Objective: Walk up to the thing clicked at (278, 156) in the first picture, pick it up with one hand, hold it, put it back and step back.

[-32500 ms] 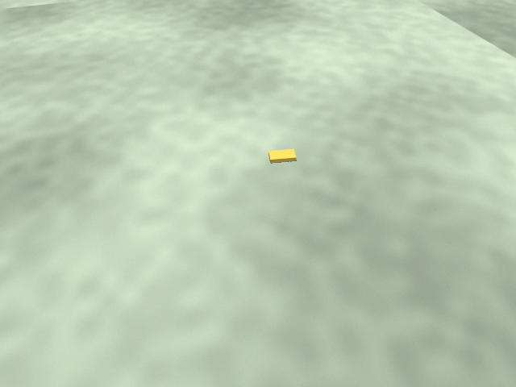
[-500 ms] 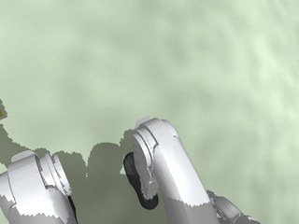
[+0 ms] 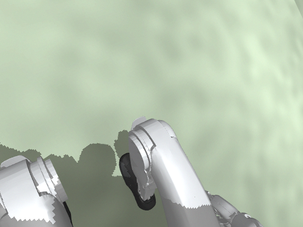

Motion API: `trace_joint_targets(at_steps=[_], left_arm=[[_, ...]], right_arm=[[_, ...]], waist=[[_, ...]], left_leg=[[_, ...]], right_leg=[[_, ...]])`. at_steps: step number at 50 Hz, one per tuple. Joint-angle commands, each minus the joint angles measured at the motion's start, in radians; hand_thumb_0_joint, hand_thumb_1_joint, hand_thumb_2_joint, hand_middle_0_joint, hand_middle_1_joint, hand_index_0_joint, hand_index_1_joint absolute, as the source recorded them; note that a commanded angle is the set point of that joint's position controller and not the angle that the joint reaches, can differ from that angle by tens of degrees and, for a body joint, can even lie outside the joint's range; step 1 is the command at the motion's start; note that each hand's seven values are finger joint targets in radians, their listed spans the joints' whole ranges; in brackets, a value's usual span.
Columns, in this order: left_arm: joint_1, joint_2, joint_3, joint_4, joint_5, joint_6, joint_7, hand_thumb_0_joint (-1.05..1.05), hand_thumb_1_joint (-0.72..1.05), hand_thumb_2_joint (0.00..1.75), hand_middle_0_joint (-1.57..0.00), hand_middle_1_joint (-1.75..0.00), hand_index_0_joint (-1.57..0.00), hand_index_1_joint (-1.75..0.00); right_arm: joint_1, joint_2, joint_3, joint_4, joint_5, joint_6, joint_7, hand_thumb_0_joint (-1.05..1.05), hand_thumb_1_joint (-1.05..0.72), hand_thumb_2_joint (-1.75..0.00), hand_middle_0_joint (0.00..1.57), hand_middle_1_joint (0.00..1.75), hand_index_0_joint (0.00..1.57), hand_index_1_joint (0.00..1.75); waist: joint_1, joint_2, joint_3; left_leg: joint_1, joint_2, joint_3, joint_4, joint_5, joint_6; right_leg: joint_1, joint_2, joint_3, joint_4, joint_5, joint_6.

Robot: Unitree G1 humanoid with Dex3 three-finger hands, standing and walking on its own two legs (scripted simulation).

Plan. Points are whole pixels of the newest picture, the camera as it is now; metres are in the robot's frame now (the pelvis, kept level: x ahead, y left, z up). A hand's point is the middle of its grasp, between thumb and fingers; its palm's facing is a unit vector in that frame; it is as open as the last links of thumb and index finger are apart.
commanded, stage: rest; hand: left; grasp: from above
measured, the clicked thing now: out of the picture +0.43 +0.35 -0.28
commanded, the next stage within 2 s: open in 0.02 s
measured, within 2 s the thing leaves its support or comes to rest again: neither
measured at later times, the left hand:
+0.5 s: hand out of the picture +0.43 +0.33 -0.25, palm faces -0.41 -0.16 -0.90, open 11.3 cm
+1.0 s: hand out of the picture +0.43 +0.33 -0.25, palm faces -0.43 -0.17 -0.89, open 13.7 cm
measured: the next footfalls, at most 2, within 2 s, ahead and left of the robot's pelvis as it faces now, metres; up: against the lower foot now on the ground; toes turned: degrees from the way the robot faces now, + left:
none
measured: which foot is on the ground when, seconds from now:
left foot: down 0.00-1.00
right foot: down 0.00-1.00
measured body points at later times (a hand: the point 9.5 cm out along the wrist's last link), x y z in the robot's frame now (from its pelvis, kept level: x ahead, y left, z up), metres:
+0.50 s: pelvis +0.00 +0.00 +0.00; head +0.26 +0.14 +0.33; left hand +0.45 +0.34 -0.20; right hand +0.06 -0.25 -0.05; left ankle +0.06 +0.13 -0.26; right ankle +0.11 -0.12 -0.26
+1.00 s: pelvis -0.01 +0.00 +0.00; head +0.26 +0.14 +0.34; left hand +0.45 +0.34 -0.20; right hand +0.06 -0.24 -0.05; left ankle +0.06 +0.13 -0.26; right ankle +0.11 -0.12 -0.26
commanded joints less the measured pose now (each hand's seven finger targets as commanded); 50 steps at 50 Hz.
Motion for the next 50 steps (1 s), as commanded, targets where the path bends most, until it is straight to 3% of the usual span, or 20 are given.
trace_joint_targets(at_steps=[1,6,13,14,15,16,17,19,20,22,24,25,31,35,40,41,50], left_arm=[[-0.242,0.229,-0.003,-0.099,-0.017,-0.006,0.041,0.00,0.72,0.54,-1.10,-0.42,-1.10,-0.42],[-0.231,0.229,-0.010,-0.075,-0.013,-0.012,0.050,0.00,0.74,0.54,-1.11,-0.42,-1.11,-0.42],[-0.248,0.246,-0.014,-0.088,-0.025,-0.010,0.061,0.00,0.18,0.50,-0.61,-0.49,-0.62,-0.48],[-0.258,0.213,-0.046,-0.100,-0.022,-0.009,0.056,0.00,0.10,0.53,-0.57,-0.50,-0.57,-0.50],[-0.245,0.240,-0.016,-0.094,-0.030,-0.008,0.062,0.00,0.02,0.56,-0.54,-0.54,-0.54,-0.54],[-0.276,0.203,-0.056,-0.118,-0.030,-0.010,0.060,0.00,-0.02,0.57,-0.51,-0.57,-0.52,-0.57],[-0.244,0.236,-0.019,-0.099,-0.036,-0.007,0.066,0.00,-0.05,0.58,-0.49,-0.58,-0.49,-0.57],[-0.243,0.246,-0.007,-0.099,-0.028,-0.007,0.071,0.00,-0.10,0.64,-0.45,-0.62,-0.45,-0.62],[-0.245,0.237,-0.025,-0.095,-0.023,-0.003,0.066,0.00,-0.13,0.66,-0.44,-0.62,-0.43,-0.62],[-0.251,0.249,-0.014,-0.112,-0.025,0.004,0.072,0.00,-0.18,0.70,-0.39,-0.67,-0.38,-0.67],[-0.245,0.227,-0.029,-0.093,-0.031,0.012,0.061,0.00,-0.21,0.72,-0.37,-0.69,-0.36,-0.70],[-0.246,0.244,-0.014,-0.101,-0.031,0.013,0.061,0.00,-0.24,0.75,-0.35,-0.71,-0.34,-0.71],[-0.237,0.234,-0.024,-0.098,-0.038,0.022,0.038,0.00,-0.30,0.80,-0.27,-0.80,-0.27,-0.80],[-0.218,0.249,-0.008,-0.108,-0.043,0.019,0.037,0.00,-0.38,0.86,-0.20,-0.87,-0.20,-0.86],[-0.237,0.236,-0.027,-0.103,-0.055,0.004,0.026,0.00,-0.43,0.91,-0.14,-0.92,-0.14,-0.92],[-0.241,0.248,-0.023,-0.111,-0.057,-0.001,0.026,0.00,-0.45,0.93,-0.13,-0.94,-0.13,-0.94],[-0.231,0.244,-0.028,-0.108,-0.040,-0.013,0.040,0.00,-0.49,0.98,-0.08,-0.99,-0.08,-0.99]], right_arm=[[0.157,-0.329,-0.082,0.005,0.006,-0.008,-0.008,0.00,-0.90,-0.90,0.20,0.30,0.20,0.30],[0.172,-0.342,-0.075,-0.002,0.001,-0.008,-0.008,0.00,-0.90,-0.90,0.20,0.30,0.20,0.30],[0.156,-0.353,-0.072,-0.009,0.001,-0.012,-0.013,0.00,-0.89,-0.90,0.20,0.30,0.20,0.30],[0.150,-0.355,-0.078,-0.018,0.006,-0.020,-0.011,0.00,-0.89,-0.90,0.20,0.30,0.20,0.30],[0.149,-0.348,-0.074,-0.008,0.005,-0.018,-0.014,0.00,-0.89,-0.90,0.20,0.30,0.20,0.30],[0.154,-0.354,-0.073,-0.014,0.006,-0.021,-0.012,0.00,-0.89,-0.90,0.20,0.30,0.20,0.30],[0.149,-0.350,-0.074,-0.006,0.004,-0.023,-0.013,0.00,-0.89,-0.90,0.20,0.30,0.20,0.30],[0.166,-0.348,-0.065,-0.007,0.005,-0.020,-0.009,0.00,-0.89,-0.90,0.20,0.30,0.20,0.30],[0.159,-0.349,-0.070,-0.012,0.007,-0.022,-0.008,0.00,-0.89,-0.90,0.20,0.30,0.20,0.30],[0.151,-0.354,-0.075,-0.004,0.009,-0.024,-0.010,0.00,-0.89,-0.90,0.20,0.30,0.20,0.30],[0.153,-0.354,-0.076,-0.008,0.005,-0.030,-0.005,0.00,-0.89,-0.90,0.20,0.30,0.20,0.30],[0.161,-0.352,-0.071,-0.010,0.005,-0.029,-0.003,0.00,-0.89,-0.90,0.20,0.30,0.20,0.30],[0.152,-0.352,-0.073,-0.008,0.013,-0.033,0.000,0.00,-0.89,-0.90,0.20,0.30,0.20,0.30],[0.159,-0.354,-0.069,-0.020,0.013,-0.021,-0.004,0.00,-0.89,-0.90,0.20,0.30,0.20,0.30],[0.169,-0.357,-0.067,-0.019,0.010,-0.012,-0.013,0.00,-0.89,-0.90,0.20,0.30,0.20,0.30],[0.157,-0.353,-0.061,-0.023,0.014,-0.012,-0.015,0.00,-0.89,-0.90,0.20,0.30,0.20,0.30],[0.155,-0.357,-0.056,-0.036,0.009,-0.011,-0.022,0.00,-0.88,-0.90,0.20,0.30,0.20,0.30]], waist=[[-0.042,0.548,-0.603],[-0.054,0.514,-0.596],[-0.055,0.498,-0.584],[-0.055,0.515,-0.579],[-0.051,0.509,-0.585],[-0.054,0.534,-0.585],[-0.048,0.514,-0.595],[-0.051,0.518,-0.607],[-0.056,0.524,-0.596],[-0.045,0.540,-0.612],[-0.059,0.556,-0.579],[-0.057,0.548,-0.587],[-0.050,0.564,-0.573],[-0.042,0.544,-0.621],[-0.067,0.530,-0.588],[-0.057,0.524,-0.580],[-0.059,0.509,-0.572]], left_leg=[[0.494,0.034,0.111,-0.256,0.200,0.016],[0.476,0.032,0.110,-0.256,0.199,0.022],[0.457,0.037,0.111,-0.258,0.161,0.024],[0.474,0.034,0.109,-0.256,0.159,0.021],[0.476,0.040,0.103,-0.266,0.156,0.019],[0.477,0.037,0.102,-0.268,0.159,0.018],[0.489,0.040,0.097,-0.268,0.160,0.016],[0.482,0.040,0.099,-0.263,0.193,0.017],[0.488,0.041,0.103,-0.253,0.198,0.016],[0.502,0.042,0.102,-0.259,0.212,0.014],[0.505,0.041,0.104,-0.263,0.199,0.011],[0.502,0.042,0.098,-0.268,0.206,0.011],[0.514,0.042,0.085,-0.280,0.193,0.004],[0.513,0.042,0.094,-0.273,0.235,0.011],[0.486,0.041,0.104,-0.266,0.204,0.018],[0.479,0.042,0.099,-0.269,0.190,0.017],[0.488,0.044,0.091,-0.283,0.162,0.014]], right_leg=[[0.334,0.028,-0.118,-0.198,0.266,-0.079],[0.340,0.030,-0.124,-0.211,0.267,-0.075],[0.353,0.035,-0.114,-0.235,0.241,-0.073],[0.329,0.031,-0.117,-0.221,0.238,-0.075],[0.342,0.034,-0.119,-0.227,0.233,-0.075],[0.328,0.033,-0.121,-0.225,0.235,-0.077],[0.338,0.030,-0.126,-0.221,0.239,-0.075],[0.357,0.033,-0.125,-0.218,0.269,-0.074],[0.357,0.032,-0.118,-0.210,0.279,-0.073],[0.352,0.035,-0.119,-0.216,0.285,-0.075],[0.344,0.030,-0.120,-0.207,0.276,-0.076],[0.349,0.033,-0.124,-0.211,0.280,-0.076],[0.313,0.024,-0.131,-0.194,0.261,-0.079],[0.371,0.034,-0.125,-0.214,0.301,-0.077],[0.372,0.033,-0.119,-0.230,0.280,-0.075],[0.359,0.032,-0.122,-0.231,0.266,-0.074],[0.345,0.034,-0.128,-0.234,0.237,-0.075]])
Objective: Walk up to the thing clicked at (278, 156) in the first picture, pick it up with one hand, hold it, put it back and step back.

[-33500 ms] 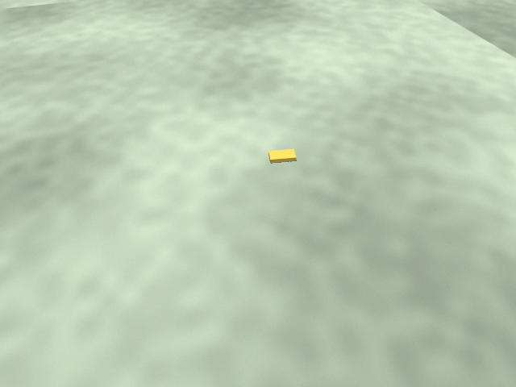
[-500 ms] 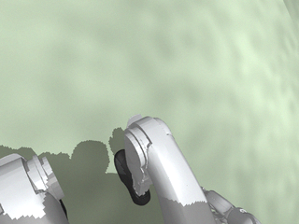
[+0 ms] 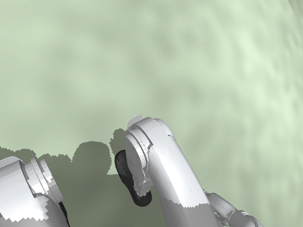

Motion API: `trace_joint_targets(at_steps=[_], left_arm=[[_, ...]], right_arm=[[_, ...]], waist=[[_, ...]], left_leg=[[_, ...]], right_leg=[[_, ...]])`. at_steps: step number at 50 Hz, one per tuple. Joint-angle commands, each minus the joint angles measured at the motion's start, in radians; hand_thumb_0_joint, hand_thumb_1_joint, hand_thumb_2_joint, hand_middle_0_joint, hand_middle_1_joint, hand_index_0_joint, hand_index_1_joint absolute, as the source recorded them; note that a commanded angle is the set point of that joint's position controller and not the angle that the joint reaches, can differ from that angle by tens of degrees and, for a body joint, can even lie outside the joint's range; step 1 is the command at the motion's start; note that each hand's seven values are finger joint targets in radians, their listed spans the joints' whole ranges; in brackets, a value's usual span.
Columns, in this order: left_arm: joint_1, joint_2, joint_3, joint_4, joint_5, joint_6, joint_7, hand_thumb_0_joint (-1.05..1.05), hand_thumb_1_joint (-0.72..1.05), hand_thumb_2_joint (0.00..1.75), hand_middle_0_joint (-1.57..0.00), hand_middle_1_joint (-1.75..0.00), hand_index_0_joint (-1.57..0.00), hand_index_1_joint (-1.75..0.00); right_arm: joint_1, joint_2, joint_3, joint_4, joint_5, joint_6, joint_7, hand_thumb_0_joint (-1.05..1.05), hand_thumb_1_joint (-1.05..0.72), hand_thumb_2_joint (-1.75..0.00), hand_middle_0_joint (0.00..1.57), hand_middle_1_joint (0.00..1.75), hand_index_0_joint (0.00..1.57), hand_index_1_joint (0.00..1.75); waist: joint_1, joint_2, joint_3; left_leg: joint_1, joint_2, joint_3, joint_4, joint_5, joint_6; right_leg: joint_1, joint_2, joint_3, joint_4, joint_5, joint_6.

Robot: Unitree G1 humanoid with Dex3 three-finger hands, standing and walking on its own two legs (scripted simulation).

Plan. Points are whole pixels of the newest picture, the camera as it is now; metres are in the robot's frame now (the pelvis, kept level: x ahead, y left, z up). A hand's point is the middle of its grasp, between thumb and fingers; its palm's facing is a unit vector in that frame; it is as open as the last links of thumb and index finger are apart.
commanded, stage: open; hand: left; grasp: from above
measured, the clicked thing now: out of the picture +0.44 +0.35 -0.29
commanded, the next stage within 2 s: withdraw in 0.06 s
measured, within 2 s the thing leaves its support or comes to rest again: neither
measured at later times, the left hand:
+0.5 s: hand out of the picture +0.45 +0.35 -0.20, palm faces -0.28 -0.12 -0.95, open 13.9 cm
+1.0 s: hand out of the picture +0.42 +0.35 -0.13, palm faces -0.47 -0.13 -0.87, open 13.9 cm
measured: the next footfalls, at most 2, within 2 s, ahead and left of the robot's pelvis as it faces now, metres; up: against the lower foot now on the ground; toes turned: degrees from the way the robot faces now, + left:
none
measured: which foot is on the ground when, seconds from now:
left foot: down 0.00-1.00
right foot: down 0.00-1.00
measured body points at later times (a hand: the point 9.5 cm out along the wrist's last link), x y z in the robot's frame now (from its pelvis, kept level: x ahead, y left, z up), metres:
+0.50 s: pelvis +0.01 +0.00 +0.01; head +0.25 +0.13 +0.36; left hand +0.46 +0.35 -0.14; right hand +0.08 -0.25 -0.06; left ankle +0.07 +0.13 -0.27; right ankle +0.12 -0.12 -0.27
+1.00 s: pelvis -0.01 -0.01 +0.03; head +0.21 +0.10 +0.41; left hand +0.44 +0.35 -0.08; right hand +0.09 -0.28 -0.06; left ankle +0.07 +0.13 -0.27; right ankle +0.12 -0.12 -0.27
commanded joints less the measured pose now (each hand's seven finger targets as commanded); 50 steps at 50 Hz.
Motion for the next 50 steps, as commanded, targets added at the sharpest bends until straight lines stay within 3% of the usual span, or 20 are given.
trace_joint_targets(at_steps=[1,3,8,9,12,15,16,17,19,22,24,27,31,33,35,37,40,43,48,50], left_arm=[[-0.231,0.219,0.006,-0.098,-0.013,0.001,0.048,0.00,-0.48,0.96,-0.08,-1.00,-0.09,-0.99],[-0.231,0.222,-0.004,-0.095,-0.006,0.007,0.049,0.00,-0.49,0.98,-0.08,-1.00,-0.08,-1.00],[-0.231,0.238,0.019,-0.100,-0.009,0.021,0.060,0.00,-0.49,0.98,-0.08,-1.00,-0.08,-1.00],[-0.225,0.217,0.002,-0.096,-0.012,0.026,0.052,0.00,-0.48,0.95,-0.08,-0.99,-0.09,-0.98],[-0.234,0.243,0.036,-0.135,-0.028,0.027,0.051,0.00,-0.45,0.93,-0.11,-0.95,-0.12,-0.94],[-0.231,0.268,0.076,-0.256,-0.013,0.037,0.050,0.00,-0.44,0.93,-0.12,-0.94,-0.13,-0.93],[-0.200,0.247,0.078,-0.261,-0.014,0.049,0.044,0.00,-0.44,0.93,-0.12,-0.94,-0.13,-0.93],[-0.257,0.193,0.048,-0.378,-0.034,0.048,0.033,0.00,-0.45,0.93,-0.11,-0.94,-0.12,-0.93],[-0.193,0.172,0.045,-0.378,-0.049,0.073,0.012,0.00,-0.48,0.96,-0.09,-0.96,-0.09,-0.95],[-0.163,0.135,0.066,-0.502,-0.059,0.118,-0.028,0.00,-0.49,0.97,-0.07,-0.97,-0.08,-0.96],[-0.138,0.073,0.041,-0.550,-0.083,0.151,-0.069,0.00,-0.50,0.98,-0.07,-0.98,-0.07,-0.97],[-0.125,-0.053,-0.032,-0.531,-0.118,0.194,-0.152,0.00,-0.50,0.98,-0.07,-0.98,-0.07,-0.98],[-0.173,-0.111,-0.069,-0.584,-0.152,0.203,-0.269,0.00,-0.50,0.99,-0.07,-0.99,-0.07,-0.99],[-0.204,-0.154,-0.109,-0.580,-0.158,0.195,-0.321,0.00,-0.50,0.99,-0.08,-1.00,-0.08,-1.00],[-0.216,-0.126,-0.104,-0.547,-0.153,0.176,-0.358,0.00,-0.50,0.99,-0.09,-0.99,-0.09,-0.99],[-0.231,-0.105,-0.097,-0.534,-0.152,0.149,-0.380,0.00,-0.50,1.00,-0.08,-1.00,-0.08,-1.00],[-0.231,-0.051,-0.078,-0.477,-0.121,0.111,-0.394,0.00,-0.50,1.00,-0.08,-1.01,-0.08,-1.01],[-0.246,-0.017,-0.057,-0.437,-0.094,0.063,-0.372,0.00,-0.50,1.00,-0.08,-1.01,-0.08,-1.01],[-0.275,0.014,-0.047,-0.361,-0.035,0.003,-0.301,0.00,-0.49,0.99,-0.07,-1.01,-0.08,-1.00],[-0.329,0.052,-0.023,-0.391,-0.014,-0.016,-0.261,0.00,-0.48,0.98,-0.07,-1.01,-0.08,-0.99]], right_arm=[[0.161,-0.343,-0.104,0.003,0.009,-0.003,-0.018,0.00,-0.88,-0.90,0.20,0.30,0.20,0.30],[0.156,-0.340,-0.098,0.005,0.007,-0.005,-0.018,0.00,-0.88,-0.90,0.20,0.30,0.20,0.30],[0.166,-0.338,-0.098,0.007,0.004,-0.004,-0.018,0.00,-0.88,-0.90,0.20,0.30,0.20,0.30],[0.164,-0.338,-0.100,0.001,0.004,-0.008,-0.015,0.00,-0.90,-0.90,0.20,0.30,0.20,0.30],[0.173,-0.341,-0.107,0.015,0.007,-0.013,-0.014,0.00,-0.90,-0.90,0.20,0.30,0.20,0.30],[0.190,-0.340,-0.135,0.013,0.007,-0.011,-0.003,0.00,-0.90,-0.90,0.20,0.30,0.20,0.30],[0.193,-0.332,-0.144,0.014,0.005,-0.008,0.003,0.00,-0.90,-0.90,0.20,0.30,0.20,0.30],[0.174,-0.316,-0.150,0.009,0.013,-0.012,0.010,0.00,-0.89,-0.90,0.20,0.30,0.20,0.30],[0.163,-0.315,-0.177,0.013,0.031,-0.003,0.016,0.00,-0.90,-0.90,0.20,0.30,0.20,0.30],[0.209,-0.294,-0.228,0.034,0.057,0.015,0.028,0.00,-0.89,-0.90,0.20,0.30,0.20,0.30],[0.211,-0.275,-0.256,0.041,0.085,0.034,0.035,0.00,-0.89,-0.90,0.20,0.30,0.20,0.30],[0.225,-0.254,-0.293,0.044,0.130,0.070,0.033,0.00,-0.89,-0.90,0.20,0.30,0.20,0.30],[0.257,-0.240,-0.328,0.037,0.162,0.116,0.011,0.00,-0.89,-0.90,0.20,0.30,0.20,0.30],[0.267,-0.232,-0.332,0.034,0.174,0.136,-0.006,0.00,-0.89,-0.90,0.20,0.30,0.20,0.30],[0.276,-0.231,-0.331,0.023,0.176,0.153,-0.029,0.00,-0.89,-0.90,0.20,0.30,0.20,0.30],[0.262,-0.205,-0.323,0.008,0.177,0.169,-0.052,0.00,-0.89,-0.90,0.20,0.30,0.20,0.30],[0.257,-0.199,-0.302,-0.004,0.168,0.186,-0.083,0.00,-0.89,-0.90,0.20,0.30,0.20,0.30],[0.243,-0.187,-0.281,-0.011,0.159,0.195,-0.106,0.00,-0.89,-0.90,0.20,0.30,0.20,0.30],[0.240,-0.204,-0.253,-0.011,0.142,0.202,-0.125,0.00,-0.88,-0.89,0.20,0.30,0.20,0.30],[0.256,-0.217,-0.252,-0.002,0.128,0.197,-0.132,0.00,-0.88,-0.89,0.20,0.30,0.20,0.30]], waist=[[-0.049,0.540,-0.606],[-0.051,0.555,-0.585],[-0.047,0.547,-0.624],[-0.056,0.539,-0.612],[-0.039,0.573,-0.631],[-0.001,0.672,-0.726],[0.004,0.696,-0.748],[0.022,0.739,-0.799],[0.044,0.752,-0.802],[0.088,0.751,-0.894],[0.117,0.735,-0.914],[0.106,0.603,-0.826],[0.109,0.501,-0.841],[0.085,0.447,-0.810],[0.072,0.339,-0.759],[0.095,0.309,-0.762],[0.099,0.273,-0.729],[0.107,0.303,-0.745],[0.087,0.391,-0.745],[0.081,0.436,-0.782]], left_leg=[[0.472,0.038,0.105,-0.273,0.153,0.010],[0.467,0.038,0.106,-0.274,0.145,0.008],[0.473,0.040,0.111,-0.261,0.185,0.010],[0.471,0.038,0.116,-0.251,0.187,0.012],[0.490,0.040,0.107,-0.271,0.193,0.006],[0.575,0.039,0.109,-0.286,0.260,-0.008],[0.590,0.038,0.114,-0.289,0.272,-0.010],[0.620,0.035,0.116,-0.296,0.294,-0.016],[0.610,0.032,0.127,-0.314,0.265,-0.014],[0.609,0.020,0.159,-0.311,0.316,-0.006],[0.593,0.017,0.172,-0.327,0.299,0.002],[0.489,0.007,0.180,-0.370,0.186,0.021],[0.498,-0.006,0.169,-0.427,0.128,0.026],[0.483,-0.012,0.174,-0.431,0.117,0.032],[0.408,-0.020,0.192,-0.406,0.107,0.045],[0.372,-0.029,0.217,-0.399,0.107,0.046],[0.341,-0.030,0.227,-0.385,0.102,0.046],[0.344,-0.029,0.227,-0.385,0.089,0.045],[0.398,-0.027,0.205,-0.385,0.078,0.036],[0.446,-0.026,0.206,-0.373,0.104,0.033]], right_leg=[[0.314,0.027,-0.116,-0.207,0.220,-0.080],[0.309,0.022,-0.113,-0.199,0.213,-0.080],[0.342,0.028,-0.108,-0.204,0.252,-0.078],[0.341,0.027,-0.106,-0.201,0.258,-0.076],[0.343,0.024,-0.110,-0.203,0.253,-0.079],[0.347,0.021,-0.113,-0.179,0.298,-0.087],[0.354,0.021,-0.110,-0.175,0.307,-0.091],[0.328,0.018,-0.111,-0.167,0.318,-0.093],[0.300,0.017,-0.099,-0.181,0.294,-0.098],[0.313,0.014,-0.073,-0.194,0.334,-0.099],[0.291,0.017,-0.053,-0.213,0.314,-0.102],[0.246,0.010,-0.032,-0.261,0.227,-0.103],[0.266,-0.005,-0.010,-0.300,0.161,-0.107],[0.277,-0.006,0.004,-0.323,0.155,-0.106],[0.311,-0.005,0.025,-0.363,0.118,-0.105],[0.355,-0.008,0.053,-0.381,0.087,-0.106],[0.375,-0.010,0.068,-0.394,0.051,-0.106],[0.360,-0.011,0.070,-0.373,0.040,-0.104],[0.279,-0.011,0.034,-0.311,0.045,-0.111],[0.270,-0.016,0.016,-0.297,0.086,-0.106]])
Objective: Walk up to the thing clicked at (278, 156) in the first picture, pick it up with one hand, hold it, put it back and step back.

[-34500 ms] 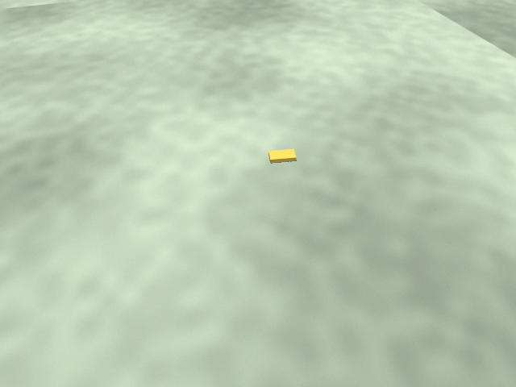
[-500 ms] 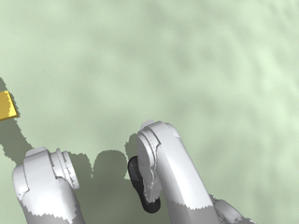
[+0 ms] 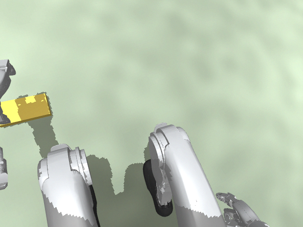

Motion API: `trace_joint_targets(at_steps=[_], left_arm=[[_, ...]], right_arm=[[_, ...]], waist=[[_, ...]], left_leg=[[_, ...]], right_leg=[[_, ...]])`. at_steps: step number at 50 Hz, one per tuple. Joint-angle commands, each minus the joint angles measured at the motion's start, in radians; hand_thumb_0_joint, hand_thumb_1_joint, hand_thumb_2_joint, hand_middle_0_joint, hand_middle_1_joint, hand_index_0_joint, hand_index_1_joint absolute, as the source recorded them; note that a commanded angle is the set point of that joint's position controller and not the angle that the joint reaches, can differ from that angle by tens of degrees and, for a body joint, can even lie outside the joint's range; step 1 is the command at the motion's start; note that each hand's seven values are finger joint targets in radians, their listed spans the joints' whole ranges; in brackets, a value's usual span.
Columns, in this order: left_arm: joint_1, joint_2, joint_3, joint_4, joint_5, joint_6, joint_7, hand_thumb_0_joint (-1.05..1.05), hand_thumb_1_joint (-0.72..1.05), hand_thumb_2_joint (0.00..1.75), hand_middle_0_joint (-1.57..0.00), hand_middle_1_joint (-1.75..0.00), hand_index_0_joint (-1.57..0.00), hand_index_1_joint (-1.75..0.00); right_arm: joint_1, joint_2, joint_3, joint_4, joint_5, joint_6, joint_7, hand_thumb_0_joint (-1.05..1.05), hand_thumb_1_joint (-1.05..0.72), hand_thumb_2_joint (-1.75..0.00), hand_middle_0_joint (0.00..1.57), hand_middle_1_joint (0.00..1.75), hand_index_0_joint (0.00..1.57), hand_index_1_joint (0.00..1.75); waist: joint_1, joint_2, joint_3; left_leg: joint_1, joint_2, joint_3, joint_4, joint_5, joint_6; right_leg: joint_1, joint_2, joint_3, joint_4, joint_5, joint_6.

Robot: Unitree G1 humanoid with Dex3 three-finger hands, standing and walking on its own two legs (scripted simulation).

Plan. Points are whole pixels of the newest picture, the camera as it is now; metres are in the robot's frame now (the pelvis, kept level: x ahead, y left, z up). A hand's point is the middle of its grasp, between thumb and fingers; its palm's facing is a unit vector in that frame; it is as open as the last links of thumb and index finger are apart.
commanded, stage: withdraw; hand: left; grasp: from above
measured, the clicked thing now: (23, 109) +0.48 +0.31 -0.32
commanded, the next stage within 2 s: home in 0.08 s
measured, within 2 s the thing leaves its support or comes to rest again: neither
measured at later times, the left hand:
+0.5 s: hand out of the picture +0.43 +0.32 -0.08, palm faces -0.34 -0.26 -0.90, open 11.5 cm
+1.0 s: hand out of the picture +0.27 +0.25 +0.13, palm faces -0.01 -0.88 -0.47, open 7.4 cm
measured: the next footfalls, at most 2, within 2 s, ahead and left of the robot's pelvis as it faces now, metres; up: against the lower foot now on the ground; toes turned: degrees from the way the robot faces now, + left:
none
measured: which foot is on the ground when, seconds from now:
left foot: down 0.00-1.00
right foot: down 0.00-1.00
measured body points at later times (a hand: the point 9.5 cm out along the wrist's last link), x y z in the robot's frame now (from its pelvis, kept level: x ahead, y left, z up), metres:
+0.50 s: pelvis +0.01 +0.00 +0.05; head +0.22 +0.06 +0.44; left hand +0.45 +0.33 -0.03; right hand +0.11 -0.25 -0.08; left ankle +0.09 +0.13 -0.30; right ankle +0.11 -0.12 -0.30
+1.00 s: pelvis +0.03 +0.00 +0.23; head +0.15 +0.05 +0.66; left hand +0.27 +0.30 +0.16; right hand +0.27 -0.20 +0.14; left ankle +0.09 +0.13 -0.30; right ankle +0.11 -0.12 -0.30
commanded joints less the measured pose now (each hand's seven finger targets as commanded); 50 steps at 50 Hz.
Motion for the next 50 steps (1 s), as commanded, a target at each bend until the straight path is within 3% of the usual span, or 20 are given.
trace_joint_targets(at_steps=[1,5,7,10,14,16,17,20,23,27,30,33,34,36,38,39,43,46,48,50], left_arm=[[-0.363,0.282,0.066,-0.135,0.030,-0.040,0.110,0.00,-0.49,0.98,-0.07,-1.00,-0.08,-0.99],[-0.332,0.298,0.105,-0.188,0.056,-0.033,0.177,0.00,-0.48,0.97,-0.08,-0.99,-0.09,-0.97],[-0.300,0.312,0.137,-0.287,0.048,-0.007,0.200,0.00,-0.46,0.95,-0.09,-0.97,-0.10,-0.96],[-0.241,0.325,0.175,-0.378,0.009,0.049,0.206,0.00,-0.37,0.86,-0.19,-0.86,-0.20,-0.85],[-0.195,0.267,0.152,-0.398,-0.051,0.116,0.158,0.00,-0.10,0.80,-0.21,-0.54,-0.19,-0.55],[-0.123,0.214,0.144,-0.419,-0.107,0.144,0.111,0.00,0.03,0.77,-0.20,-0.46,-0.19,-0.48],[-0.072,0.164,0.119,-0.428,-0.138,0.157,0.080,0.00,0.10,0.76,-0.20,-0.44,-0.18,-0.45],[0.051,0.075,0.089,-0.578,-0.255,0.187,-0.013,0.00,0.34,0.75,-0.18,-0.35,-0.18,-0.35],[0.182,0.014,0.089,-0.675,-0.380,0.217,-0.105,0.00,0.58,0.80,-0.19,-0.31,-0.18,-0.31],[0.312,-0.056,0.074,-0.899,-0.524,0.236,-0.192,0.00,0.90,0.90,-0.20,-0.30,-0.20,-0.30],[0.381,-0.087,0.095,-1.047,-0.615,0.242,-0.214,0.00,0.90,0.90,-0.20,-0.30,-0.20,-0.30],[0.444,-0.140,0.091,-1.144,-0.673,0.252,-0.222,0.00,0.90,0.90,-0.20,-0.30,-0.20,-0.30],[0.458,-0.125,0.111,-1.191,-0.698,0.260,-0.220,0.00,0.90,0.90,-0.20,-0.30,-0.20,-0.30],[0.554,-0.162,0.110,-1.220,-0.737,0.284,-0.216,0.00,0.90,0.90,-0.20,-0.30,-0.20,-0.30],[0.605,-0.190,0.110,-1.280,-0.790,0.312,-0.216,0.00,0.90,0.90,-0.20,-0.30,-0.20,-0.30],[0.662,-0.230,0.085,-1.296,-0.818,0.329,-0.219,0.00,0.90,0.90,-0.20,-0.30,-0.20,-0.30],[0.745,-0.258,0.084,-1.418,-0.929,0.395,-0.221,0.00,0.90,0.91,-0.20,-0.30,-0.20,-0.30],[0.857,-0.307,0.076,-1.435,-1.011,0.438,-0.220,0.00,0.90,0.90,-0.20,-0.30,-0.20,-0.30],[0.915,-0.301,0.103,-1.467,-1.068,0.460,-0.212,0.00,0.90,0.90,-0.20,-0.30,-0.20,-0.30],[0.967,-0.340,0.083,-1.506,-1.111,0.482,-0.210,0.00,0.90,0.90,-0.20,-0.30,-0.20,-0.30]], right_arm=[[0.183,-0.241,-0.062,-0.010,-0.020,-0.012,-0.027,0.00,-0.89,-0.89,0.20,0.30,0.20,0.30],[0.197,-0.257,-0.077,-0.002,-0.036,-0.027,-0.026,0.00,-0.89,-0.89,0.20,0.30,0.20,0.30],[0.200,-0.255,-0.100,0.001,-0.034,-0.034,-0.020,0.00,-0.89,-0.89,0.20,0.30,0.20,0.30],[0.198,-0.248,-0.131,0.003,-0.021,-0.036,-0.008,0.00,-0.88,-0.90,0.20,0.30,0.20,0.30],[0.227,-0.228,-0.160,0.023,0.003,-0.028,-0.002,0.00,-0.89,-0.90,0.20,0.30,0.20,0.30],[0.253,-0.213,-0.176,0.029,0.018,-0.026,0.002,0.00,-0.89,-0.90,0.20,0.30,0.20,0.30],[0.255,-0.204,-0.187,0.028,0.028,-0.023,0.004,0.00,-0.89,-0.90,0.20,0.30,0.20,0.30],[0.252,-0.190,-0.221,0.007,0.070,-0.011,0.004,0.00,-0.90,-0.90,0.20,0.30,0.20,0.30],[0.209,-0.182,-0.231,-0.027,0.100,0.004,-0.007,0.00,-0.90,-0.90,0.20,0.30,0.20,0.30],[0.143,-0.149,-0.236,-0.085,0.122,0.015,-0.033,0.00,-0.90,-0.90,0.20,0.30,0.20,0.30],[0.098,-0.129,-0.240,-0.116,0.135,0.011,-0.053,0.00,-0.90,-0.90,0.20,0.30,0.20,0.30],[0.068,-0.117,-0.239,-0.138,0.148,0.002,-0.076,0.00,-0.90,-0.90,0.20,0.30,0.20,0.30],[0.059,-0.118,-0.240,-0.146,0.152,-0.002,-0.083,0.00,-0.90,-0.90,0.20,0.30,0.20,0.30],[0.038,-0.114,-0.237,-0.160,0.159,-0.011,-0.101,0.00,-0.90,-0.90,0.20,0.30,0.20,0.30],[0.018,-0.109,-0.235,-0.176,0.164,-0.023,-0.119,0.00,-0.90,-0.90,0.20,0.30,0.20,0.30],[0.010,-0.102,-0.234,-0.185,0.167,-0.030,-0.127,0.00,-0.90,-0.90,0.20,0.30,0.20,0.30],[-0.018,-0.094,-0.224,-0.202,0.171,-0.055,-0.160,0.00,-0.90,-0.90,0.20,0.30,0.20,0.30],[-0.031,-0.080,-0.212,-0.216,0.177,-0.075,-0.182,0.00,-0.90,-0.90,0.20,0.30,0.20,0.30],[-0.030,-0.069,-0.203,-0.230,0.180,-0.086,-0.195,0.00,-0.90,-0.90,0.20,0.30,0.20,0.30],[-0.020,-0.053,-0.194,-0.245,0.183,-0.098,-0.207,0.00,-0.90,-0.90,0.20,0.30,0.20,0.30]], waist=[[-0.021,0.345,-0.612],[-0.014,0.474,-0.681],[0.014,0.522,-0.758],[0.057,0.555,-0.838],[0.064,0.479,-0.863],[0.088,0.423,-0.882],[0.095,0.398,-0.880],[0.135,0.354,-0.902],[0.129,0.216,-0.770],[0.160,0.147,-0.763],[0.178,0.141,-0.732],[0.180,0.175,-0.737],[0.194,0.181,-0.747],[0.201,0.190,-0.730],[0.203,0.175,-0.709],[0.192,0.172,-0.684],[0.191,0.190,-0.685],[0.182,0.173,-0.602],[0.193,0.160,-0.589],[0.183,0.157,-0.563]], left_leg=[[0.463,-0.010,0.087,-0.215,0.041,0.027],[0.566,-0.005,0.084,-0.225,0.086,0.010],[0.619,-0.003,0.097,-0.229,0.120,0.009],[0.659,-0.002,0.111,-0.253,0.155,0.009],[0.631,-0.004,0.128,-0.266,0.154,0.029],[0.625,-0.010,0.138,-0.294,0.161,0.037],[0.634,-0.011,0.138,-0.321,0.154,0.038],[0.679,-0.014,0.130,-0.400,0.155,0.039],[0.609,-0.015,0.114,-0.448,0.104,0.052],[0.645,-0.012,0.121,-0.518,0.074,0.060],[0.688,-0.010,0.125,-0.585,0.030,0.059],[0.795,-0.004,0.118,-0.662,0.022,0.052],[0.838,-0.002,0.112,-0.691,0.022,0.049],[0.902,0.001,0.100,-0.757,0.003,0.043],[0.949,0.002,0.095,-0.807,-0.018,0.042],[0.963,0.000,0.099,-0.832,-0.019,0.042],[1.076,-0.003,0.095,-0.922,-0.002,0.038],[1.141,0.001,0.075,-1.008,-0.033,0.035],[1.199,0.000,0.066,-1.061,-0.031,0.036],[1.247,-0.001,0.072,-1.110,-0.010,0.036]], right_leg=[[0.259,0.032,-0.077,-0.206,0.082,-0.079],[0.223,0.025,-0.109,-0.158,0.141,-0.083],[0.234,0.019,-0.103,-0.158,0.172,-0.082],[0.245,0.010,-0.085,-0.165,0.202,-0.084],[0.295,0.016,-0.061,-0.227,0.214,-0.077],[0.364,0.014,-0.046,-0.271,0.217,-0.073],[0.381,0.016,-0.043,-0.294,0.207,-0.073],[0.444,0.011,-0.030,-0.346,0.205,-0.075],[0.465,0.009,-0.019,-0.418,0.175,-0.070],[0.561,0.007,0.014,-0.511,0.154,-0.065],[0.612,0.001,0.031,-0.580,0.107,-0.067],[0.641,-0.005,0.041,-0.624,0.107,-0.067],[0.659,-0.008,0.041,-0.641,0.106,-0.066],[0.690,-0.012,0.039,-0.674,0.093,-0.065],[0.726,-0.014,0.043,-0.723,0.075,-0.063],[0.749,-0.015,0.045,-0.751,0.072,-0.062],[0.848,-0.021,0.061,-0.841,0.082,-0.059],[0.894,-0.023,0.063,-0.908,0.061,-0.057],[0.952,-0.023,0.066,-0.960,0.061,-0.056],[1.012,-0.024,0.069,-1.020,0.074,-0.057]])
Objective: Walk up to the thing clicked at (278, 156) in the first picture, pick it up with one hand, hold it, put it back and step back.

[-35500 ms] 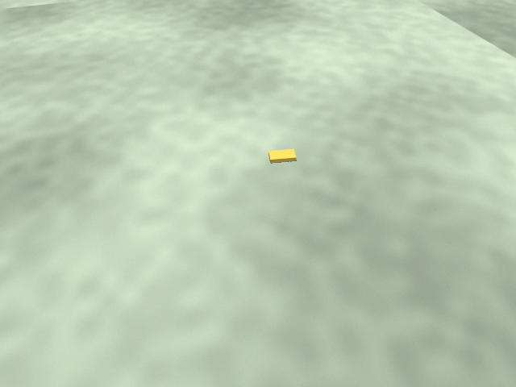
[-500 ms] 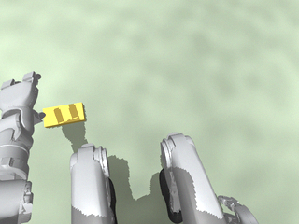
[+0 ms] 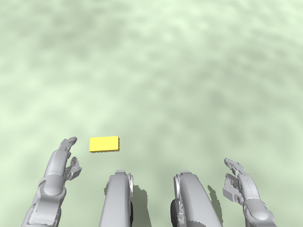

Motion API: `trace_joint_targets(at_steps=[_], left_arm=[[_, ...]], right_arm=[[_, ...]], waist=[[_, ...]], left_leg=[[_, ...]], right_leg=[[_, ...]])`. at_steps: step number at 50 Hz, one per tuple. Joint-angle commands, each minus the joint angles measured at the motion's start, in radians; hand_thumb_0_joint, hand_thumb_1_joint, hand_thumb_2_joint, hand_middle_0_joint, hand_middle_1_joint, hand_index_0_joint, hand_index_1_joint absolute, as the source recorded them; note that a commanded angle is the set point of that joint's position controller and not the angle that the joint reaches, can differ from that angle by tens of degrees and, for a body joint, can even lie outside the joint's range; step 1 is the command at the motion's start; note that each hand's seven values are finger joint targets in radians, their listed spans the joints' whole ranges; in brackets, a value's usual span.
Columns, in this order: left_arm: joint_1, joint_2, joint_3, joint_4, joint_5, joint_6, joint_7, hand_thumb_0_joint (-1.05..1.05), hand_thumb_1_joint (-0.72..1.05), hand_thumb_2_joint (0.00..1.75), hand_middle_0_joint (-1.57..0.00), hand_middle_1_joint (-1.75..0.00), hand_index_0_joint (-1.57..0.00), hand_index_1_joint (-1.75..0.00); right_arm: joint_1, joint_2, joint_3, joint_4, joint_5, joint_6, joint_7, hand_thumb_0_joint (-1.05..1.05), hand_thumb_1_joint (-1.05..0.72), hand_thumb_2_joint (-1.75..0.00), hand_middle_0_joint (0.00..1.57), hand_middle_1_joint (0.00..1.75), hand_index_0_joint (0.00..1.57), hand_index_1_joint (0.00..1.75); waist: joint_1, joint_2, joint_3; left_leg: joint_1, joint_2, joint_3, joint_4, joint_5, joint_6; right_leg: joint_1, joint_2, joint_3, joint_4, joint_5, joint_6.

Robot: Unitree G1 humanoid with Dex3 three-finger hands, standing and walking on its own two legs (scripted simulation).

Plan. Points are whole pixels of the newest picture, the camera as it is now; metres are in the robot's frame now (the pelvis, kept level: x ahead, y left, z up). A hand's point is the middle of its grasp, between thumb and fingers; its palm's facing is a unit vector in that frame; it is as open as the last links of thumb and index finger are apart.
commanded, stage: home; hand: left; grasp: from above
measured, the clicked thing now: (104, 144) +0.49 +0.25 -0.55
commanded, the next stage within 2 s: none
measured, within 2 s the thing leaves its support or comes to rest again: neither
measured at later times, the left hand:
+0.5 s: hand (56, 177) +0.23 +0.19 +0.10, palm faces +0.12 -0.97 -0.21, open 7.4 cm
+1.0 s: hand (52, 189) +0.21 +0.19 +0.11, palm faces +0.11 -0.97 -0.20, open 7.4 cm
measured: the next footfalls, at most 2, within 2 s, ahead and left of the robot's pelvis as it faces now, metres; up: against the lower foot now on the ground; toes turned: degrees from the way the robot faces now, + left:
none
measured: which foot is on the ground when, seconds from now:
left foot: down 0.00-1.00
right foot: down 0.00-1.00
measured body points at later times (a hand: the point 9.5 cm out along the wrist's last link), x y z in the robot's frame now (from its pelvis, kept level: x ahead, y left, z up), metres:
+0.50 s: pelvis +0.07 +0.00 +0.15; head +0.09 +0.01 +0.60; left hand +0.22 +0.24 +0.12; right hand +0.22 -0.24 +0.08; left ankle +0.08 +0.12 -0.53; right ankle +0.07 -0.13 -0.53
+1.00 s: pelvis +0.06 +0.00 +0.15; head +0.07 +0.01 +0.60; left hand +0.20 +0.24 +0.12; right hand +0.24 -0.23 +0.09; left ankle +0.08 +0.12 -0.53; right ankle +0.07 -0.13 -0.53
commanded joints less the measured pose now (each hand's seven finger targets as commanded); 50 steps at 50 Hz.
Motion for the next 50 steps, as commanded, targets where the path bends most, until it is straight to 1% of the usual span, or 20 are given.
trace_joint_targets(at_steps=[1,2,4,7,8,10,13,15,16,17,18,19,21,23,29,35,41,42,46,50], left_arm=[[-0.044,0.129,0.083,-0.276,-0.104,0.009,0.032,0.00,0.90,0.90,-0.20,-0.30,-0.20,-0.30],[-0.013,0.105,0.071,-0.277,-0.119,0.019,0.035,0.00,0.90,0.90,-0.20,-0.30,-0.20,-0.30],[0.057,0.076,0.070,-0.282,-0.147,0.043,0.039,0.00,0.90,0.90,-0.20,-0.30,-0.20,-0.30],[0.123,0.055,0.086,-0.333,-0.191,0.078,0.042,0.00,0.90,0.90,-0.20,-0.30,-0.20,-0.30],[0.136,0.030,0.068,-0.342,-0.203,0.087,0.040,0.00,0.90,0.90,-0.20,-0.30,-0.20,-0.30],[0.195,0.018,0.087,-0.358,-0.230,0.107,0.040,0.00,0.90,0.90,-0.20,-0.30,-0.20,-0.30],[0.280,-0.009,0.079,-0.415,-0.254,0.127,0.033,0.00,0.90,0.90,-0.20,-0.30,-0.20,-0.30],[0.332,-0.010,0.089,-0.454,-0.265,0.141,0.031,0.00,0.90,0.90,-0.20,-0.30,-0.20,-0.30],[0.359,-0.025,0.071,-0.466,-0.267,0.148,0.027,0.00,0.90,0.90,-0.20,-0.30,-0.20,-0.30],[0.375,-0.031,0.071,-0.491,-0.269,0.151,0.025,0.00,0.90,0.90,-0.20,-0.30,-0.20,-0.30],[0.408,-0.028,0.078,-0.514,-0.267,0.156,0.023,0.00,0.90,0.90,-0.20,-0.30,-0.20,-0.30],[0.425,-0.036,0.062,-0.512,-0.264,0.160,0.018,0.00,0.90,0.90,-0.20,-0.30,-0.20,-0.30],[0.462,-0.038,0.061,-0.536,-0.262,0.166,0.013,0.00,0.90,0.90,-0.20,-0.30,-0.20,-0.30],[0.484,-0.049,0.052,-0.541,-0.259,0.172,0.004,0.00,0.90,0.90,-0.20,-0.30,-0.20,-0.30],[0.463,-0.043,0.045,-0.547,-0.251,0.175,-0.023,0.00,0.90,0.90,-0.20,-0.30,-0.20,-0.30],[0.433,-0.028,0.058,-0.553,-0.244,0.163,-0.034,0.00,0.90,0.90,-0.20,-0.30,-0.20,-0.30],[0.447,-0.030,0.057,-0.555,-0.239,0.158,-0.033,0.00,0.90,0.90,-0.20,-0.30,-0.20,-0.30],[0.450,-0.033,0.049,-0.548,-0.238,0.158,-0.031,0.00,0.90,0.90,-0.20,-0.30,-0.20,-0.30],[0.436,-0.033,0.053,-0.551,-0.238,0.153,-0.029,0.00,0.90,0.90,-0.20,-0.30,-0.20,-0.30],[0.452,-0.033,0.055,-0.556,-0.241,0.154,-0.030,0.00,0.90,0.90,-0.20,-0.30,-0.20,-0.30]], right_arm=[[0.054,-0.147,-0.051,-0.131,0.010,-0.066,-0.047,0.00,-0.90,-0.90,0.20,0.30,0.20,0.30],[0.063,-0.140,-0.049,-0.125,0.009,-0.073,-0.055,0.00,-0.90,-0.90,0.20,0.30,0.20,0.30],[0.088,-0.132,-0.040,-0.127,0.010,-0.083,-0.070,0.00,-0.90,-0.90,0.20,0.30,0.20,0.30],[0.120,-0.125,-0.030,-0.133,0.009,-0.096,-0.097,0.00,-0.90,-0.90,0.20,0.30,0.20,0.30],[0.119,-0.121,-0.027,-0.133,0.007,-0.103,-0.106,0.00,-0.90,-0.90,0.20,0.30,0.20,0.30],[0.138,-0.112,-0.018,-0.137,0.005,-0.115,-0.122,0.00,-0.90,-0.90,0.20,0.30,0.20,0.30],[0.162,-0.103,-0.010,-0.157,0.002,-0.130,-0.143,0.00,-0.90,-0.90,0.20,0.30,0.20,0.30],[0.174,-0.101,-0.013,-0.166,-0.001,-0.141,-0.153,0.00,-0.90,-0.90,0.20,0.30,0.20,0.30],[0.178,-0.095,-0.011,-0.173,-0.002,-0.145,-0.157,0.00,-0.90,-0.90,0.20,0.30,0.20,0.30],[0.179,-0.093,-0.011,-0.177,-0.004,-0.151,-0.161,0.00,-0.90,-0.90,0.20,0.30,0.20,0.30],[0.184,-0.092,-0.013,-0.180,-0.005,-0.156,-0.165,0.00,-0.90,-0.90,0.20,0.30,0.20,0.30],[0.185,-0.093,-0.015,-0.180,-0.007,-0.159,-0.166,0.00,-0.90,-0.90,0.20,0.30,0.20,0.30],[0.185,-0.091,-0.015,-0.191,-0.010,-0.168,-0.169,0.00,-0.90,-0.90,0.20,0.30,0.20,0.30],[0.186,-0.093,-0.019,-0.197,-0.013,-0.175,-0.171,0.00,-0.90,-0.90,0.20,0.30,0.20,0.30],[0.172,-0.107,-0.029,-0.195,-0.022,-0.201,-0.171,0.00,-0.90,-0.90,0.20,0.30,0.20,0.30],[0.159,-0.113,-0.032,-0.191,-0.027,-0.221,-0.168,0.00,-0.90,-0.90,0.20,0.30,0.20,0.30],[0.157,-0.113,-0.033,-0.179,-0.032,-0.229,-0.166,0.00,-0.90,-0.90,0.20,0.30,0.20,0.30],[0.157,-0.114,-0.031,-0.177,-0.030,-0.228,-0.166,0.00,-0.90,-0.90,0.20,0.30,0.20,0.30],[0.143,-0.112,-0.028,-0.180,-0.031,-0.229,-0.165,0.00,-0.90,-0.90,0.20,0.30,0.20,0.30],[0.148,-0.112,-0.031,-0.179,-0.031,-0.234,-0.166,0.00,-0.90,-0.90,0.20,0.30,0.20,0.30]], waist=[[-0.023,0.094,-0.349],[-0.030,0.096,-0.321],[-0.035,0.076,-0.309],[-0.020,0.086,-0.304],[-0.037,0.087,-0.284],[-0.025,0.075,-0.242],[-0.018,0.071,-0.214],[-0.008,0.062,-0.190],[-0.009,0.065,-0.161],[-0.013,0.068,-0.152],[-0.003,0.068,-0.156],[-0.008,0.063,-0.135],[-0.002,0.034,-0.112],[-0.007,0.008,-0.087],[-0.011,-0.004,-0.007],[-0.004,0.007,-0.017],[0.003,0.038,-0.052],[0.002,0.024,-0.038],[0.007,0.029,-0.018],[0.009,0.025,-0.035]], left_leg=[[0.500,-0.005,-0.031,-0.413,-0.054,0.030],[0.528,-0.003,-0.027,-0.435,-0.026,0.027],[0.582,-0.005,-0.027,-0.475,0.059,0.025],[0.690,-0.003,-0.015,-0.537,0.173,0.019],[0.710,-0.002,-0.017,-0.562,0.191,0.016],[0.740,-0.005,-0.008,-0.603,0.217,0.018],[0.809,-0.011,0.006,-0.667,0.263,0.018],[0.845,-0.014,0.021,-0.702,0.287,0.020],[0.856,-0.017,0.025,-0.723,0.289,0.019],[0.870,-0.016,0.027,-0.736,0.299,0.018],[0.893,-0.017,0.028,-0.748,0.325,0.017],[0.902,-0.017,0.032,-0.758,0.340,0.017],[0.913,-0.019,0.026,-0.770,0.366,0.021],[0.922,-0.023,0.029,-0.781,0.368,0.026],[0.933,-0.024,0.040,-0.818,0.303,0.027],[0.952,-0.030,0.047,-0.814,0.293,0.027],[0.971,-0.027,0.039,-0.815,0.340,0.021],[0.971,-0.027,0.039,-0.817,0.334,0.023],[0.953,-0.025,0.032,-0.836,0.266,0.024],[0.957,-0.024,0.033,-0.835,0.265,0.022]], right_leg=[[0.296,0.016,0.013,-0.355,0.042,-0.039],[0.319,0.016,0.013,-0.384,0.062,-0.040],[0.399,0.015,0.010,-0.433,0.126,-0.038],[0.499,0.015,0.008,-0.499,0.211,-0.039],[0.518,0.016,0.004,-0.519,0.226,-0.037],[0.587,0.015,0.003,-0.576,0.253,-0.034],[0.676,0.017,-0.003,-0.652,0.293,-0.033],[0.734,0.018,-0.005,-0.700,0.314,-0.030],[0.751,0.019,-0.007,-0.725,0.316,-0.029],[0.768,0.020,-0.009,-0.739,0.324,-0.030],[0.787,0.020,-0.010,-0.750,0.341,-0.031],[0.793,0.022,-0.012,-0.761,0.352,-0.030],[0.820,0.022,-0.017,-0.781,0.373,-0.029],[0.837,0.021,-0.014,-0.806,0.380,-0.025],[0.823,0.018,-0.020,-0.839,0.309,-0.020],[0.831,0.009,-0.010,-0.846,0.308,-0.014],[0.854,0.013,-0.014,-0.824,0.346,-0.020],[0.853,0.013,-0.016,-0.828,0.342,-0.018],[0.838,0.016,-0.018,-0.836,0.281,-0.019],[0.844,0.015,-0.016,-0.834,0.278,-0.019]])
